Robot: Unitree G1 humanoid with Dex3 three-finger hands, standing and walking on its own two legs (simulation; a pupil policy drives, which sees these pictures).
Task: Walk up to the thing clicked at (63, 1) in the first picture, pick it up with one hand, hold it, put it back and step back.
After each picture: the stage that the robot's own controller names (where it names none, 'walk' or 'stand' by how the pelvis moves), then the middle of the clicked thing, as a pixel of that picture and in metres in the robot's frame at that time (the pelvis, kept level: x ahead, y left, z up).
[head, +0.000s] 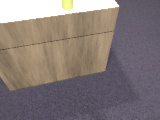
stand; out of the picture +0.96 +0.11 +0.07
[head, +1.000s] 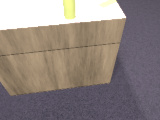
rise first; out of the picture +0.86 +0.12 +0.08
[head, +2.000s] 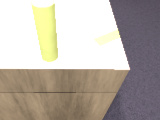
walk; (47, 33) +0.49 +0.16 +0.10
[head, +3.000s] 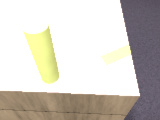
stand; (44, 55) +0.39 +0.15 +0.09
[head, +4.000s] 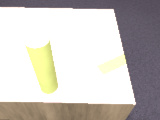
stand; (44, 67) +0.37 +0.15 +0.06
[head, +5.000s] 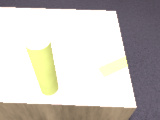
stand; (44, 68) +0.37 +0.15 +0.06
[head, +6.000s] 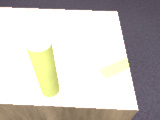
stand; (45, 70) +0.36 +0.14 +0.06
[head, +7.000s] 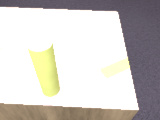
stand; (46, 69) +0.36 +0.14 +0.06
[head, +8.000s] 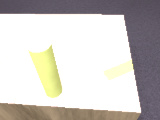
rise first; (47, 71) +0.36 +0.16 +0.07
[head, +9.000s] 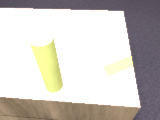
go down; (48, 65) +0.38 +0.16 +0.07
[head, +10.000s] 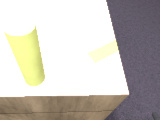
go down; (28, 57) +0.38 +0.15 +0.09
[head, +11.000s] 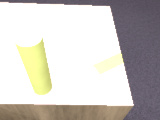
go down; (37, 66) +0.37 +0.15 +0.08
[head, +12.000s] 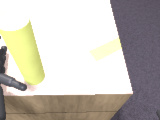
close in; (26, 54) +0.37 +0.16 +0.12
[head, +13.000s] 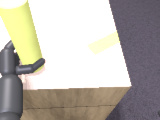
close; (25, 39) +0.42 +0.16 +0.13
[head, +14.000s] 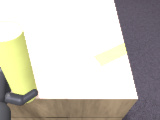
lift; (18, 69) +0.32 +0.18 +0.14
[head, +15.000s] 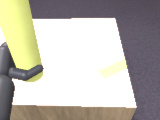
lift; (22, 40) +0.32 +0.16 +0.25
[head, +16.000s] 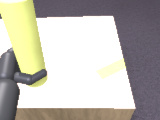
hold; (27, 46) +0.33 +0.15 +0.23
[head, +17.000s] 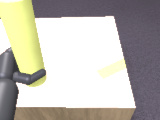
crouch; (26, 46) +0.33 +0.16 +0.23
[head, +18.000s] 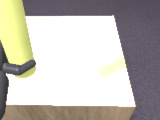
crouch; (15, 37) +0.35 +0.19 +0.24
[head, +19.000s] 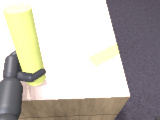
lower; (28, 49) +0.40 +0.16 +0.11
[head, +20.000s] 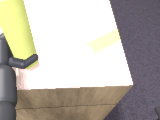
lower; (18, 34) +0.43 +0.17 +0.13
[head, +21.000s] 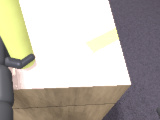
lower; (14, 33) +0.43 +0.18 +0.14
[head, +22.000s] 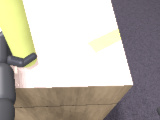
lower; (17, 32) +0.43 +0.18 +0.14
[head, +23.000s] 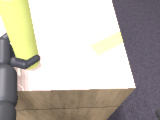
draw back; (21, 34) +0.43 +0.17 +0.13
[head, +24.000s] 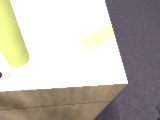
rise; (6, 32) +0.43 +0.18 +0.14
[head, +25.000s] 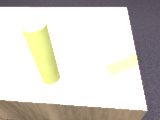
sink last; (43, 55) +0.40 +0.17 +0.11
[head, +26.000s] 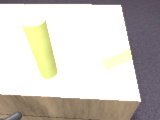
stand; (42, 50) +0.42 +0.17 +0.10
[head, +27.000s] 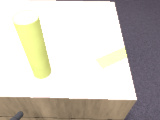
stand; (35, 49) +0.42 +0.17 +0.11
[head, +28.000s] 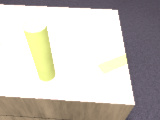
stand; (41, 54) +0.43 +0.17 +0.07
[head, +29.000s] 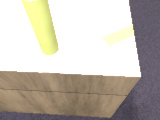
walk; (43, 26) +0.49 +0.16 +0.09
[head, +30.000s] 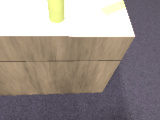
walk; out of the picture +0.66 +0.13 +0.08
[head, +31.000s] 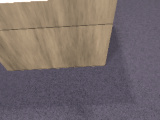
walk; out of the picture +0.96 +0.20 +0.09
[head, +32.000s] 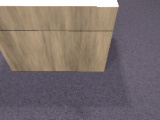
stand; out of the picture +1.07 +0.14 +0.08
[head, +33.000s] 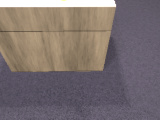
stand; out of the picture +1.08 +0.14 +0.06
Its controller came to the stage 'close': yes
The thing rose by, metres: 0.19
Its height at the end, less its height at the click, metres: +0.00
